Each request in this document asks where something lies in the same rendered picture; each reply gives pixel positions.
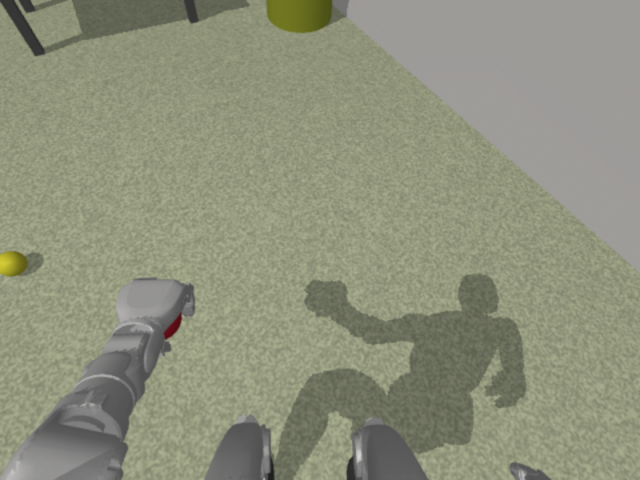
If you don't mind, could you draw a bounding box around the left robot hand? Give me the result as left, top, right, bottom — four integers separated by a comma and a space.
116, 278, 195, 357

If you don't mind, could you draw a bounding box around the left robot arm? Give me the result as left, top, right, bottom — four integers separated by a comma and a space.
0, 318, 164, 480

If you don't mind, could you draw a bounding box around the right robot hand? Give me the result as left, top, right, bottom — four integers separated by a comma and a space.
510, 462, 551, 480

